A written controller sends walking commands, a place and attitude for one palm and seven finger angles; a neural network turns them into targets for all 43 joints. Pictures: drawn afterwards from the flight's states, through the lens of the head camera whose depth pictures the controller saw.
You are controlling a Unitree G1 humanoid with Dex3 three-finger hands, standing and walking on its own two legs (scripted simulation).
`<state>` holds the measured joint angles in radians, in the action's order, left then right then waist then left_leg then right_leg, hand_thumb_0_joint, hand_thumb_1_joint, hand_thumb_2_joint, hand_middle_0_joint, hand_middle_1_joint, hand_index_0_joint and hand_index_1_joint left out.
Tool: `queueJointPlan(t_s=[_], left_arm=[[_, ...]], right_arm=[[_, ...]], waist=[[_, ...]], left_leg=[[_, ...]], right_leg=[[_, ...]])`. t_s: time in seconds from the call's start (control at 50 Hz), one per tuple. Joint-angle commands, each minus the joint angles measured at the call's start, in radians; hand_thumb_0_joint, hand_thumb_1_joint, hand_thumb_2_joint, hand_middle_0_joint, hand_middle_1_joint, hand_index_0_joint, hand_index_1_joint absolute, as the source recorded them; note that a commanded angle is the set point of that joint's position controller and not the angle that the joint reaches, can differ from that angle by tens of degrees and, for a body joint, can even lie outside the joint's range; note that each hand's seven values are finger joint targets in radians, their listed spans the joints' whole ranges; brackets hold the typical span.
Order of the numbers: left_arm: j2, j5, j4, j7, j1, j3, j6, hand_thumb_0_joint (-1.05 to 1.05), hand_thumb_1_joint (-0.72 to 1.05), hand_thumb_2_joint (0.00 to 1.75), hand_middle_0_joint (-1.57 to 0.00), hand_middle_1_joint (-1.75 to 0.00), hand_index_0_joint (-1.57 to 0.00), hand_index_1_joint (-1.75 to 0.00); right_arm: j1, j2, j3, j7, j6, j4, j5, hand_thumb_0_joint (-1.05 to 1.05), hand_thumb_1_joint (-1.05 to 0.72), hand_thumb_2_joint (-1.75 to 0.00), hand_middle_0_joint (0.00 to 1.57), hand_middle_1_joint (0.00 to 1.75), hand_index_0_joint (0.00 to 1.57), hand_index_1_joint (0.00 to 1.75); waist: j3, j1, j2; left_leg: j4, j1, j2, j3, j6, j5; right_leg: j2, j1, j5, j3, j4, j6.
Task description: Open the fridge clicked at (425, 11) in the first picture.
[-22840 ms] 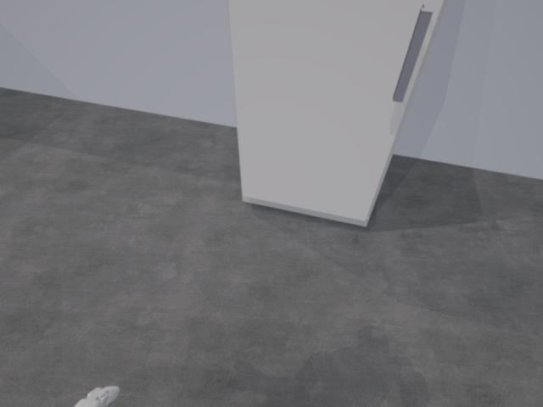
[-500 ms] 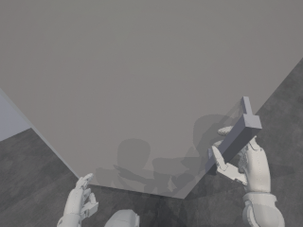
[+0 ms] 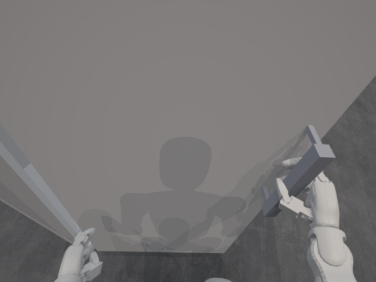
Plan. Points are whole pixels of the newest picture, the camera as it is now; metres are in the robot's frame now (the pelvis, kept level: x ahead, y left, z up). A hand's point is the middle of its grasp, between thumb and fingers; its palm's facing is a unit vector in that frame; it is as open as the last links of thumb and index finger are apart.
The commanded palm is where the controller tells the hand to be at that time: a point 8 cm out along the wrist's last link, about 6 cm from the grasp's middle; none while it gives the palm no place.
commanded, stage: stop walking and hold the door back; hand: right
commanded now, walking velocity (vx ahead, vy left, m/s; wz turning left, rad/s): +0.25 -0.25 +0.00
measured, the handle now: (287, 176) +0.32 -0.19 +0.08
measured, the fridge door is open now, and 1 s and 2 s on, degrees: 64 54 57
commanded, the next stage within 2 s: loosen the grip on the handle in 1.94 s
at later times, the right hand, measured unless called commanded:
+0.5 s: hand (283, 179) +0.30 -0.17 +0.09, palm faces +0.20 +0.95 -0.23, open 6.1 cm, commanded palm +0.31 -0.22 +0.08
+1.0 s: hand (276, 157) +0.36 -0.17 +0.09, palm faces +0.11 +0.98 -0.16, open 6.3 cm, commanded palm +0.31 -0.23 +0.08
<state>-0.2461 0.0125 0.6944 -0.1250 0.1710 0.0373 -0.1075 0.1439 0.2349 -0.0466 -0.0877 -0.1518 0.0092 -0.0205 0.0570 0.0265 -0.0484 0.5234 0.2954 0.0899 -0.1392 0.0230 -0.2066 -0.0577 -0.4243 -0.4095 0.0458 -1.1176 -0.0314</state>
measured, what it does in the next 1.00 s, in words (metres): steps on the spot: right foot, then left foot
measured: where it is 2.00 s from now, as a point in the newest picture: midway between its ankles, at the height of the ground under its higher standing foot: outside the picture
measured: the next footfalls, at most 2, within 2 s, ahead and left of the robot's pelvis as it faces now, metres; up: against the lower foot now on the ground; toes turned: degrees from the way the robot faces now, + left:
right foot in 0.18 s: -0.06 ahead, -0.09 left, +0.00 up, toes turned -7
left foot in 0.54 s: -0.04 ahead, +0.17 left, +0.00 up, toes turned +4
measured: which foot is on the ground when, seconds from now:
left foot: down 0.00-0.18, up 0.20-0.52, down 0.54-0.94, up 0.96-1.00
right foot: up 0.00-0.16, down 0.18-0.54, up 0.56-0.88, down 0.90-1.00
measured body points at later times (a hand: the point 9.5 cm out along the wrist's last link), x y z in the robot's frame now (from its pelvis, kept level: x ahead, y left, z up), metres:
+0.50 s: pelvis -0.12 +0.04 +0.00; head -0.07 +0.05 +0.45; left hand -0.04 +0.27 -0.14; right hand +0.29 -0.22 +0.11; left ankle -0.07 +0.16 -0.72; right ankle -0.10 -0.08 -0.74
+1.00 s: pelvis -0.08 -0.01 -0.01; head -0.03 -0.02 +0.44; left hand +0.00 +0.28 -0.09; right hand +0.35 -0.22 +0.10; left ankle -0.09 +0.14 -0.73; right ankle -0.02 -0.11 -0.74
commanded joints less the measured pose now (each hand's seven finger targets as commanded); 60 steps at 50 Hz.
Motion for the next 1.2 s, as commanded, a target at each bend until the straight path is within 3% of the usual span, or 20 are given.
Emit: queueJointPlan(t_s=[0.0, 0.06, 0.12, 0.14, 0.18, 0.24, 0.28, 0.36, 0.46, 0.48, 0.5, 0.52, 0.54, 0.58, 0.68, 0.86, 0.94, 0.96, 1.1, 1.18], left_arm=[[-0.090, -0.006, -0.173, 0.009, -0.063, -0.003, -0.025, 0.00, 0.90, 0.90, -0.20, -0.30, -0.20, -0.30], [-0.086, -0.012, -0.173, 0.019, -0.055, -0.009, -0.003, 0.00, 0.90, 0.90, -0.20, -0.30, -0.20, -0.30], [-0.081, -0.006, -0.151, 0.029, -0.004, -0.021, 0.013, 0.00, 0.90, 0.90, -0.20, -0.30, -0.20, -0.30], [-0.103, -0.008, -0.150, 0.027, 0.017, -0.018, 0.014, 0.00, 0.90, 0.90, -0.20, -0.30, -0.20, -0.30], [-0.127, -0.012, -0.168, 0.034, -0.024, -0.023, 0.003, 0.00, 0.90, 0.90, -0.20, -0.30, -0.20, -0.30], [-0.117, -0.037, -0.124, 0.036, -0.008, -0.003, -0.009, 0.00, 0.90, 0.90, -0.20, -0.30, -0.20, -0.30], [-0.129, -0.051, -0.113, 0.029, 0.022, 0.001, 0.010, 0.00, 0.90, 0.90, -0.20, -0.30, -0.20, -0.30], [-0.137, -0.058, -0.078, 0.000, 0.063, -0.011, 0.000, 0.00, 0.90, 0.90, -0.20, -0.30, -0.20, -0.30], [-0.150, -0.058, -0.047, -0.018, 0.073, -0.020, -0.011, 0.00, 0.90, 0.90, -0.20, -0.30, -0.20, -0.30], [-0.151, -0.060, -0.041, -0.014, 0.067, -0.018, -0.015, 0.00, 0.90, 0.90, -0.20, -0.30, -0.20, -0.30], [-0.141, -0.063, -0.038, -0.010, 0.072, -0.008, -0.013, 0.00, 0.90, 0.90, -0.20, -0.30, -0.20, -0.30], [-0.133, -0.063, -0.051, -0.014, 0.065, 0.003, -0.009, 0.00, 0.90, 0.90, -0.20, -0.30, -0.20, -0.30], [-0.170, -0.058, -0.054, -0.013, 0.050, 0.017, -0.013, 0.00, 0.90, 0.90, -0.20, -0.30, -0.20, -0.30], [-0.161, -0.060, -0.012, 0.002, 0.082, 0.014, -0.024, 0.00, 0.90, 0.90, -0.20, -0.30, -0.20, -0.30], [-0.176, -0.051, -0.025, 0.016, 0.083, -0.004, -0.025, 0.00, 0.90, 0.90, -0.20, -0.30, -0.20, -0.30], [-0.167, -0.038, -0.150, 0.015, 0.071, 0.022, -0.004, 0.00, 0.90, 0.90, -0.20, -0.30, -0.20, -0.30], [-0.151, -0.028, -0.205, 0.052, 0.025, 0.022, -0.014, 0.00, 0.90, 0.90, -0.20, -0.30, -0.20, -0.30], [-0.147, -0.011, -0.181, 0.058, 0.028, 0.021, -0.017, 0.00, 0.90, 0.90, -0.20, -0.30, -0.20, -0.30], [-0.132, -0.008, -0.172, 0.055, 0.040, -0.001, -0.027, 0.00, 0.90, 0.90, -0.20, -0.30, -0.20, -0.30], [-0.120, -0.017, -0.151, 0.027, 0.036, -0.013, -0.022, 0.00, 0.90, 0.90, -0.20, -0.30, -0.20, -0.30]], right_arm=[[-0.507, 0.191, -0.142, -0.067, -0.067, 0.076, -0.006, 0.00, -0.90, -0.90, 0.45, 1.40, 0.45, 1.40], [-0.683, 0.199, -0.110, -0.069, -0.073, 0.023, 0.000, 0.00, -0.90, -0.90, 0.45, 1.40, 0.45, 1.40], [-0.822, 0.223, -0.106, -0.061, -0.081, -0.108, 0.000, 0.00, -0.90, -0.90, 0.45, 1.40, 0.45, 1.40], [-0.880, 0.241, -0.104, -0.054, -0.092, -0.132, -0.010, 0.00, -0.90, -0.90, 0.45, 1.40, 0.45, 1.40], [-1.043, 0.178, -0.063, -0.044, -0.099, -0.180, -0.015, 0.00, -0.90, -0.90, 0.45, 1.40, 0.45, 1.40], [-1.231, 0.326, -0.150, -0.050, -0.106, -0.207, 0.016, 0.00, -0.90, -0.90, 0.45, 1.40, 0.45, 1.40], [-1.192, 0.181, -0.050, -0.022, -0.051, -0.484, 0.009, 0.00, -0.90, -0.90, 0.45, 1.40, 0.45, 1.40], [-1.391, 0.226, -0.054, 0.002, -0.045, -0.577, -0.010, 0.00, -0.90, -0.90, 0.45, 1.40, 0.45, 1.40], [-1.430, 0.306, -0.107, 0.006, -0.063, -0.690, -0.022, 0.00, -0.90, -0.90, 0.45, 1.40, 0.45, 1.40], [-1.421, 0.341, -0.130, 0.002, -0.070, -0.704, -0.019, 0.00, -0.90, -0.90, 0.45, 1.40, 0.45, 1.40], [-1.391, 0.413, -0.177, -0.004, -0.072, -0.743, -0.007, 0.00, -0.90, -0.90, 0.45, 1.40, 0.45, 1.40], [-1.370, 0.502, -0.241, -0.009, -0.063, -0.761, -0.002, 0.00, -0.90, -0.90, 0.45, 1.40, 0.45, 1.40], [-1.282, 0.555, -0.300, -0.017, -0.042, -0.797, -0.001, 0.00, -0.90, -0.90, 0.45, 1.40, 0.45, 1.40], [-1.343, 0.529, -0.270, -0.004, -0.032, -0.832, 0.008, 0.00, -0.90, -0.90, 0.45, 1.40, 0.45, 1.40], [-1.273, 0.662, -0.425, 0.001, -0.075, -0.890, 0.006, 0.00, -0.90, -0.90, 0.45, 1.40, 0.45, 1.40], [-0.965, 0.548, -0.425, 0.006, -0.115, -0.523, -0.007, 0.00, -0.90, -0.90, 0.45, 1.40, 0.45, 1.40], [-0.801, 0.348, -0.307, 0.034, -0.138, -0.263, -0.014, 0.00, -0.90, -0.90, 0.45, 1.40, 0.45, 1.40], [-0.805, 0.418, -0.357, 0.028, -0.144, -0.209, 0.008, 0.00, -0.90, -0.90, 0.45, 1.40, 0.45, 1.40], [-0.770, 0.368, -0.309, 0.015, -0.106, -0.062, 0.002, 0.00, -0.90, -0.90, 0.45, 1.40, 0.45, 1.40], [-0.886, 0.441, -0.339, 0.003, -0.090, -0.220, 0.002, 0.00, -0.90, -0.90, 0.45, 1.40, 0.45, 1.40]], waist=[[-0.230, 0.009, 0.299], [-0.257, 0.010, 0.245], [-0.293, -0.031, 0.198], [-0.303, -0.052, 0.055], [-0.202, -0.055, -0.382], [-0.197, -0.033, -0.138], [-0.148, -0.036, 0.008], [-0.189, -0.034, -0.093], [-0.288, -0.016, -0.129], [-0.308, -0.010, -0.054], [-0.335, -0.006, 0.132], [-0.302, 0.005, 0.402], [-0.276, 0.021, 0.302], [-0.277, -0.030, 0.231], [-0.286, -0.029, 0.180], [-0.336, -0.032, 0.156], [-0.339, -0.027, -0.233], [-0.349, -0.025, -0.261], [-0.375, -0.041, -0.234], [-0.383, -0.049, -0.024]], left_leg=[[-0.318, -0.319, 0.258, 0.427, 0.001, -0.006], [-0.355, -0.297, 0.266, 0.435, 0.024, -0.216], [-0.313, -0.120, 0.176, 0.313, 0.001, -0.391], [-0.159, -0.013, 0.090, 0.229, -0.033, -0.378], [0.417, 0.339, -0.108, -0.023, -0.084, -0.316], [0.653, 0.422, -0.032, 0.157, -0.039, -0.205], [0.631, 0.387, -0.027, 0.138, -0.044, -0.144], [0.416, 0.297, -0.033, 0.075, -0.057, -0.116], [0.012, -0.141, -0.090, 0.010, -0.052, -0.138], [-0.053, -0.270, -0.055, 0.080, -0.034, -0.184], [-0.142, -0.406, 0.102, 0.327, 0.032, -0.280], [-0.253, -0.448, 0.308, 0.694, 0.134, -0.229], [-0.277, -0.445, 0.380, 0.745, 0.152, -0.072], [-0.204, -0.367, 0.301, 0.594, 0.127, -0.126], [-0.131, -0.384, 0.221, 0.276, 0.089, 0.412], [-0.015, -0.264, 0.100, 0.146, 0.019, 0.465], [0.225, 0.048, -0.110, 0.101, -0.043, -0.251], [0.299, 0.061, -0.094, 0.117, -0.040, -0.312], [-0.017, -0.039, -0.094, 0.075, -0.034, -0.137], [-0.101, -0.198, 0.021, 0.170, -0.015, 0.370]], right_leg=[[0.006, -0.062, -0.053, -0.017, 0.292, 0.035], [0.003, 0.043, -0.127, 0.028, 0.489, 0.059], [-0.027, 0.308, -0.092, 0.093, 0.788, 0.102], [0.022, 0.443, -0.089, 0.049, 0.892, 0.132], [0.381, 0.464, -0.319, -0.375, 1.003, 0.274], [0.429, 0.421, -0.156, -0.425, 0.939, 0.296], [0.378, 0.334, -0.185, -0.296, 0.903, 0.273], [0.331, 0.384, -0.070, -0.221, 0.881, 0.237], [0.260, 0.222, -0.073, -0.092, 0.703, 0.159], [0.232, 0.130, -0.049, -0.067, 0.600, 0.135], [0.164, -0.039, -0.040, 0.009, 0.376, 0.099], [0.052, -0.235, -0.174, 0.017, 0.127, 0.048], [0.051, -0.292, -0.156, -0.091, -0.011, 0.036], [0.097, -0.249, -0.063, -0.131, -0.047, 0.020], [0.102, -0.156, 0.049, -0.029, 0.145, -0.001], [0.097, 0.265, 0.413, 0.044, 0.663, -0.010], [0.390, 0.456, 1.025, -0.259, 0.724, 0.151], [0.419, 0.453, 0.953, -0.290, 0.751, 0.154], [0.343, 0.470, 0.812, -0.100, 0.600, 0.121], [0.257, 0.322, 0.578, -0.027, 0.514, 0.050]])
